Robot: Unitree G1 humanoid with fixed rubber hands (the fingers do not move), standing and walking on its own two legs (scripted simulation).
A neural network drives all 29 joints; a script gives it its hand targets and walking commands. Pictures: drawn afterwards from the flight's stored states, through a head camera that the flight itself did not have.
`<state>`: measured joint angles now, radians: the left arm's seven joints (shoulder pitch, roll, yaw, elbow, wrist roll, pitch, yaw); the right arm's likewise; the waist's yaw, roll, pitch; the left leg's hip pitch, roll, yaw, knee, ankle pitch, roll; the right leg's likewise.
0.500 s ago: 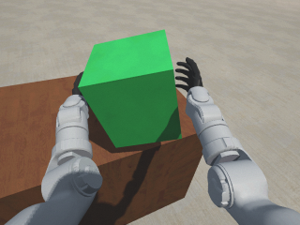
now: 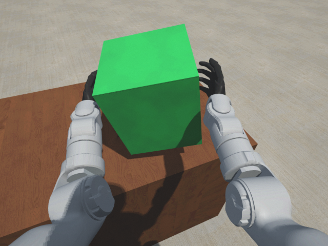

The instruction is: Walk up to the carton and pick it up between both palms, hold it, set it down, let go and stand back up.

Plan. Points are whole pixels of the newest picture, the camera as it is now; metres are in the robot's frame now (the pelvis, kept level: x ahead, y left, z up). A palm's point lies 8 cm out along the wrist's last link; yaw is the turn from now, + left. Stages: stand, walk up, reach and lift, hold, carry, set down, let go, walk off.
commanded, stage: set down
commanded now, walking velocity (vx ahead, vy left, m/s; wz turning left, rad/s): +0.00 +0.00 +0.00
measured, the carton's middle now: (155, 95) +0.48 +0.04 +0.15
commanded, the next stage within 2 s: none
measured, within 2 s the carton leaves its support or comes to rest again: neither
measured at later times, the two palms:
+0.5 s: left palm (109, 104) +0.47 +0.18 +0.12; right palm (211, 120) +0.45 -0.12 +0.08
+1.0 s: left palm (101, 117) +0.45 +0.20 +0.08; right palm (204, 112) +0.47 -0.09 +0.10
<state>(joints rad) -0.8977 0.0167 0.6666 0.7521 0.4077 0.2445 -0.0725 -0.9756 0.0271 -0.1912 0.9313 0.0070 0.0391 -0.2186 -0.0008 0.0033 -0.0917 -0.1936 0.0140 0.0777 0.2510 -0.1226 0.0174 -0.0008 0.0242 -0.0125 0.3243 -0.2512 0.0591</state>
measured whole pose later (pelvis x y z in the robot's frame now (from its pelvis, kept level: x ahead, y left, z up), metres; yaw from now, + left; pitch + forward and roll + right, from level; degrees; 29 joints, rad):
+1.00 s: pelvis +0.02 +0.00 +0.00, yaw -6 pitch +16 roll +1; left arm -0.88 0.01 0.62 0.80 0.34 0.09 0.00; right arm -0.92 0.07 -0.32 0.96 -0.13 -0.13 -0.17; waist 0.11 -0.06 -0.11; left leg -0.42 0.04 0.15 0.27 -0.10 0.00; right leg -0.31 0.01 -0.04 0.25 -0.21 -0.03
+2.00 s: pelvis -0.01 +0.04 -0.01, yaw -3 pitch +13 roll -3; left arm -1.04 0.17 0.43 1.20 0.21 -0.10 0.05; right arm -1.04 -0.01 -0.43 1.21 -0.18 0.02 -0.12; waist 0.11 -0.06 -0.17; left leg -0.51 0.04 0.09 0.43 -0.16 0.03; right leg -0.31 0.01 -0.09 0.26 -0.19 0.01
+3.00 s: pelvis -0.01 +0.03 -0.01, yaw -3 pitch +15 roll -2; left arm -1.07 0.24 0.46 1.27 0.28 -0.04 0.04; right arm -1.01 0.07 -0.57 1.05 -0.34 0.00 -0.06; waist 0.11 -0.03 -0.09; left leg -0.52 0.04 0.09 0.40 -0.14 0.03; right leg -0.33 0.01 -0.10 0.26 -0.19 0.01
